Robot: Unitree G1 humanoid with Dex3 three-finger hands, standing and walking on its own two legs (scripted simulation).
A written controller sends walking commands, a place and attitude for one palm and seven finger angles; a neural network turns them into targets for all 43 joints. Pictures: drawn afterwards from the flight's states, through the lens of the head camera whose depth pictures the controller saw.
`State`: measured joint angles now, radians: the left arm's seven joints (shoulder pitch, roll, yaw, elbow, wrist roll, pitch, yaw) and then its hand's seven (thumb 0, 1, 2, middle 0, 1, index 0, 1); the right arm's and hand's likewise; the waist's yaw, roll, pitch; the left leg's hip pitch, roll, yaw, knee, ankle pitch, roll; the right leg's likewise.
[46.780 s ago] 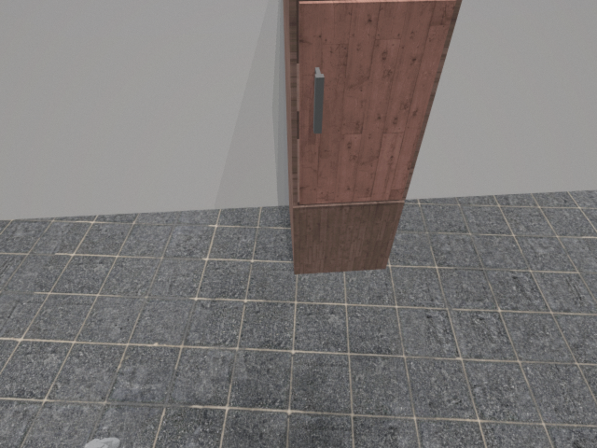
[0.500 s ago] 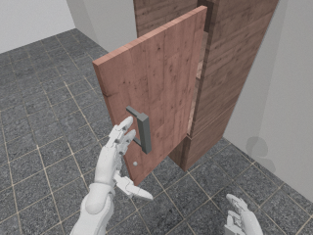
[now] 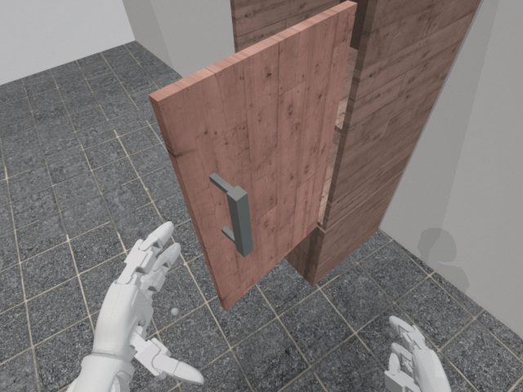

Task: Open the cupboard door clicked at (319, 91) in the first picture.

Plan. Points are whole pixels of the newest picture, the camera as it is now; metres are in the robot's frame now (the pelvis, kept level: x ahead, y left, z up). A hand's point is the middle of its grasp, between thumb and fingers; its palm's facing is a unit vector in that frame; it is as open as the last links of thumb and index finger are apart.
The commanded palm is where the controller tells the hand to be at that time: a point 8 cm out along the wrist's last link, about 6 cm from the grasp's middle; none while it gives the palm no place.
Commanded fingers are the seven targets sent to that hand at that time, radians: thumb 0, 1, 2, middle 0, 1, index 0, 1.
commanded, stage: draw the hand back to the body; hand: left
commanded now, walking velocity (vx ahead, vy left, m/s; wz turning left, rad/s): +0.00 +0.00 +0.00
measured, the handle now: (232, 216) +0.36 +0.07 +0.08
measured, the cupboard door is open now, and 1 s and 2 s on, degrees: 95 95 95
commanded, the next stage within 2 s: step back with the hand held close in 1.64 s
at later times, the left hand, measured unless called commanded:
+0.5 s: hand (125, 304) +0.20 +0.17 +0.12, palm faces -0.04 -1.00 -0.07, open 16.3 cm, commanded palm +0.17 +0.23 +0.13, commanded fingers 0.00 -0.40 0.34 -0.15 -0.30 -0.15 -0.30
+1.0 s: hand (36, 278) +0.21 +0.25 +0.17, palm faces +0.32 -0.87 -0.37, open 12.2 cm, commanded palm +0.16 +0.30 +0.19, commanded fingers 0.00 0.48 0.72 -0.19 -0.30 -0.19 -0.30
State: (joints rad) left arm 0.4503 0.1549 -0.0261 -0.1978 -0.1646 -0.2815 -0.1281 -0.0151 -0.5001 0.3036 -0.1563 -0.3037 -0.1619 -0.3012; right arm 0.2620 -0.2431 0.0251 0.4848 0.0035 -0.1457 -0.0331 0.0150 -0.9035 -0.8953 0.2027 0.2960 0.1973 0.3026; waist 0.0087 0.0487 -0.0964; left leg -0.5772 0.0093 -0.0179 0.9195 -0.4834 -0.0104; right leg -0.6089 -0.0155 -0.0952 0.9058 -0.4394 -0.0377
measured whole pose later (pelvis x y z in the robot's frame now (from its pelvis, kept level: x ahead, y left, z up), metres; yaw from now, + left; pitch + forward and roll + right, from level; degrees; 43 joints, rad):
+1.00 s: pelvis +0.01 +0.03 +0.05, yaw -1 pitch -4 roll -1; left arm 0.49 0.30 0.18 -0.39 -0.03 -0.07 0.12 -0.01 0.15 0.58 -0.18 -0.30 -0.18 -0.30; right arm 0.22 -0.22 0.06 0.63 -0.02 -0.16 -0.08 0.02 -0.90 -0.90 0.20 0.30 0.20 0.30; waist 0.06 0.07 0.01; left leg -0.12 -0.01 0.02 0.50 -0.31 0.03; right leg -0.15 -0.02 -0.06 0.47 -0.26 0.01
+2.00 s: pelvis -0.01 +0.02 +0.05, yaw -2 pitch -1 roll -1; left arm 0.52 0.37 0.37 -0.43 -0.04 -0.17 0.11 0.01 0.89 0.90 -0.21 -0.30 -0.21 -0.30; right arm 0.17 -0.25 0.01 0.60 -0.01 -0.06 -0.08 0.01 -0.90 -0.89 0.20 0.30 0.20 0.30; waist 0.01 0.06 0.03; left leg -0.18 0.01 0.03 0.44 -0.25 0.02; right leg -0.21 0.00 -0.05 0.38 -0.17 0.00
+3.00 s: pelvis -0.17 +0.04 +0.04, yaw -5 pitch +2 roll -3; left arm 0.51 0.46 0.39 -0.54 -0.06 -0.22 0.12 0.01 0.89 0.90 -0.21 -0.30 -0.21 -0.30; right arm 0.08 -0.19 0.02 0.63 -0.01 -0.11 -0.06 0.01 -0.90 -0.89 0.21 0.30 0.20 0.30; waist 0.00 0.02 0.06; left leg -0.48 0.06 0.05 0.43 0.01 0.03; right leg -0.14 0.06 0.00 0.46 -0.34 0.00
